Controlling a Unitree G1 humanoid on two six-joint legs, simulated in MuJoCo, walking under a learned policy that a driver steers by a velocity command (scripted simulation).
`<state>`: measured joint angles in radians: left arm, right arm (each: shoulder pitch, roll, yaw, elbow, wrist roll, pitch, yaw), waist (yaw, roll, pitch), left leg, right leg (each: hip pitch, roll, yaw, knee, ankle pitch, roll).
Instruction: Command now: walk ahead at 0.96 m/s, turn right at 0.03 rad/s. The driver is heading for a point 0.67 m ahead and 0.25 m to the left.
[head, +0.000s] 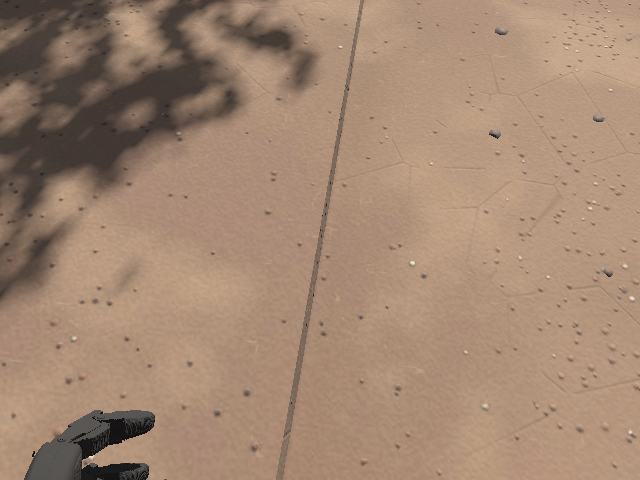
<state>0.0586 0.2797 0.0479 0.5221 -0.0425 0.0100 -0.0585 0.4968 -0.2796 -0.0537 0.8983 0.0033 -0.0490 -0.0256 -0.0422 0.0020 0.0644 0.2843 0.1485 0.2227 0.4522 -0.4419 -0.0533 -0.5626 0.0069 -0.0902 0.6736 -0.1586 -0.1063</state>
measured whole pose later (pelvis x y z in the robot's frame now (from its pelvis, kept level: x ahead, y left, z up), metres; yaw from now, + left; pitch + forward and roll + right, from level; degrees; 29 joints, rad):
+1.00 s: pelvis +0.82 +0.06 +0.02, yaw +48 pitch +3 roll -3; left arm 0.59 0.27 0.04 1.04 0.01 -0.05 0.05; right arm 0.00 -0.14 0.05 0.31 0.03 0.01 0.02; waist 0.06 -0.04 -0.01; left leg -1.12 0.12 -0.01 1.84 -0.61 0.04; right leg 0.07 -0.09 -0.21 0.34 -0.40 0.10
